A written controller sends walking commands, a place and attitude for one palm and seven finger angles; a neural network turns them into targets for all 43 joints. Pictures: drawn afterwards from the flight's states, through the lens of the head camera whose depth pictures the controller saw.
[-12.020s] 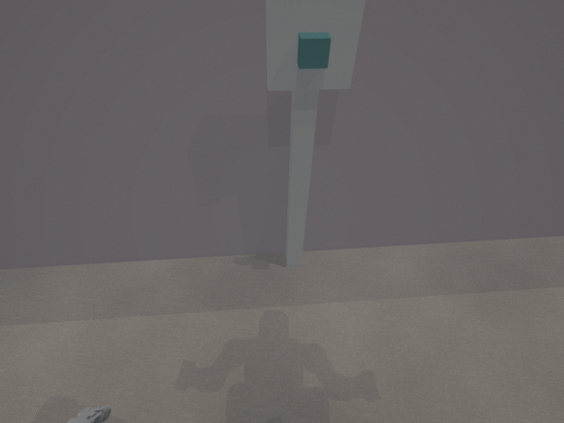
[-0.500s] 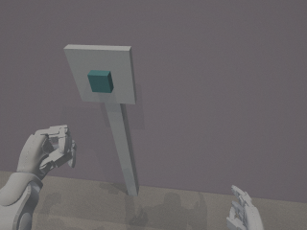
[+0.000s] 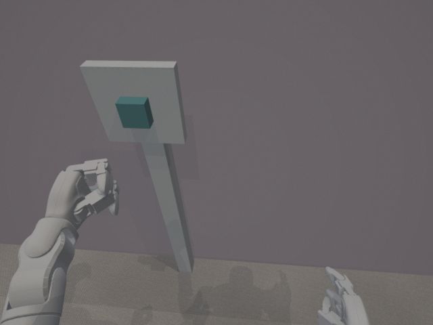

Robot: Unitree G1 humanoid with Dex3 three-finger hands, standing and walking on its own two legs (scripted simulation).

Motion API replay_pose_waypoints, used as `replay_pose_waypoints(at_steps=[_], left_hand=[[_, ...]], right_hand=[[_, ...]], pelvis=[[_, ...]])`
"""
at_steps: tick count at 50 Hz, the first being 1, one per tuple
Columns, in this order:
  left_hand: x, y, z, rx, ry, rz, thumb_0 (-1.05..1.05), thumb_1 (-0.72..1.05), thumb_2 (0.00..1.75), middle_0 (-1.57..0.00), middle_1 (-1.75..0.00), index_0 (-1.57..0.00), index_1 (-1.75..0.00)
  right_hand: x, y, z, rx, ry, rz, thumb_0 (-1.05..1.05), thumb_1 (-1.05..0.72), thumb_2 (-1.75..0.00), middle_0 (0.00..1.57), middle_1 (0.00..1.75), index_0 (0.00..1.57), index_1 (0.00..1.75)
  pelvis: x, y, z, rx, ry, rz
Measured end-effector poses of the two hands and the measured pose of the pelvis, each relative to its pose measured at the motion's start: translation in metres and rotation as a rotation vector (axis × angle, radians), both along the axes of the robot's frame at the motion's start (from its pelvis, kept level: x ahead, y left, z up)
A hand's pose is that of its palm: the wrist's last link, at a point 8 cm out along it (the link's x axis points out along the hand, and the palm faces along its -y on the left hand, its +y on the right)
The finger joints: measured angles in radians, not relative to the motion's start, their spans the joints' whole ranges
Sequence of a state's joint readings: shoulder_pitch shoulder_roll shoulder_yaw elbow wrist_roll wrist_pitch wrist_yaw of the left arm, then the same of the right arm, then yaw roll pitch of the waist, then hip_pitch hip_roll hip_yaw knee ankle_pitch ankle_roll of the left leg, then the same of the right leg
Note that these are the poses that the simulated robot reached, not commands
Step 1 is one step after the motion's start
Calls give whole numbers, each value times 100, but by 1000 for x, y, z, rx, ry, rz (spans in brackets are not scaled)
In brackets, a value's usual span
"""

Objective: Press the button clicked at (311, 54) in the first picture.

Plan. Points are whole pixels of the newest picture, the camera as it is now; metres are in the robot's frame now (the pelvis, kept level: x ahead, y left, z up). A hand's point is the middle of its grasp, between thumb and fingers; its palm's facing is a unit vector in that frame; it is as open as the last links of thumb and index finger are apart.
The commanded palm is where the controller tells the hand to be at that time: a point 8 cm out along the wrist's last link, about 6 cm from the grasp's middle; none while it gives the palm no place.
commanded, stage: aim a knuckle at the button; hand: left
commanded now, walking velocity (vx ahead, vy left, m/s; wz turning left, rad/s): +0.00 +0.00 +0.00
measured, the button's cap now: (135, 111) +0.50 +0.22 +0.17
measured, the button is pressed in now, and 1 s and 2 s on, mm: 0 0 0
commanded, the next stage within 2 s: press the button with the knuckle in 1.52 s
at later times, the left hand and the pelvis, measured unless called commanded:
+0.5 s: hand (132, 168) +0.35 +0.19 +0.13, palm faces +0.02 -1.00 -0.02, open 3.1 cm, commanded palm +0.33 +0.24 +0.14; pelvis +0.00 +0.01 +0.00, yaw -1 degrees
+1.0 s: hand (148, 153) +0.40 +0.18 +0.13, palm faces +0.01 -1.00 -0.02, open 3.1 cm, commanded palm +0.37 +0.23 +0.13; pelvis +0.01 +0.01 +0.00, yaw -2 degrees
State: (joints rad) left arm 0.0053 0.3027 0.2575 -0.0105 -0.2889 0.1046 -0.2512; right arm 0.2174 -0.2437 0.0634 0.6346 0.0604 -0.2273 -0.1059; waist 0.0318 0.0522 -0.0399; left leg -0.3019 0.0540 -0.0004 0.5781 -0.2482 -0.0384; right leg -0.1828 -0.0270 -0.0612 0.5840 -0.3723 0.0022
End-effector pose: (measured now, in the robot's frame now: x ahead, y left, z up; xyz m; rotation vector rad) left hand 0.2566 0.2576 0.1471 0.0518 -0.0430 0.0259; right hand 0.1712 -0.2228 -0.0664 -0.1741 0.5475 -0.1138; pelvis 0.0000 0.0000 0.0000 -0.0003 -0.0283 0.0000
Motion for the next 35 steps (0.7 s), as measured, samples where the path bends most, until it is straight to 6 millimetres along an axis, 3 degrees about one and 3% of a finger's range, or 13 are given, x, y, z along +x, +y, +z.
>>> replay_pose_waypoints(at_steps=[35], left_hand=[[99,-13,-15,-33,32,-6,2,90,90,-130,-150,-130,-150]], right_hand=[[-43,-17,-25,-24,229,-113,1,-90,-90,20,30,20,30]], pelvis=[[6,8,-1,-2,59,-22]])
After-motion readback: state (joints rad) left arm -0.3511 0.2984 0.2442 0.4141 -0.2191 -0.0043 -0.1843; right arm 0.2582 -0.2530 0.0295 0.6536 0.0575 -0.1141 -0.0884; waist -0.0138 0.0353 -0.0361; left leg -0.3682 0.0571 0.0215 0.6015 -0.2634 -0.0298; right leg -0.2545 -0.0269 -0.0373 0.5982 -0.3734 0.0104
